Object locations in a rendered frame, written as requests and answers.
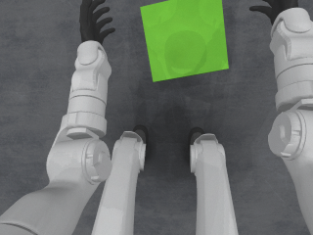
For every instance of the robot right hand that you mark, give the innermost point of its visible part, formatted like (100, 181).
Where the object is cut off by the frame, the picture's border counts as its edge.
(278, 6)

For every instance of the robot left hand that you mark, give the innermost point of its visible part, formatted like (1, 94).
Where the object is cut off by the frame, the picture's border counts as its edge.
(89, 27)

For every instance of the right robot foot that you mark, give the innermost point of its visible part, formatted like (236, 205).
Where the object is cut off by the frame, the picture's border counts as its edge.
(194, 134)

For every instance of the right robot upper arm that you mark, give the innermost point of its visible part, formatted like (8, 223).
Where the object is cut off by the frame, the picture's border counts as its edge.
(291, 138)

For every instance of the robot left thigh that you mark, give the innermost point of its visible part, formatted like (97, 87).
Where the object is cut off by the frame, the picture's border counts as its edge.
(115, 215)

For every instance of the right robot forearm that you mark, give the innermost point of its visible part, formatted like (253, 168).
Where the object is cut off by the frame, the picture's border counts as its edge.
(292, 46)

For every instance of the left robot forearm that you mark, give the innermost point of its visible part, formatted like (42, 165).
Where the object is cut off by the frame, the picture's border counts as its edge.
(88, 95)

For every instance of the carton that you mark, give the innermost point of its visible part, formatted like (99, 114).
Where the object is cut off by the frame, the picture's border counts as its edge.
(185, 38)

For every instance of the left robot upper arm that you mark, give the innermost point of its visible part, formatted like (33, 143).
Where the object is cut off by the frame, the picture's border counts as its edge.
(75, 169)

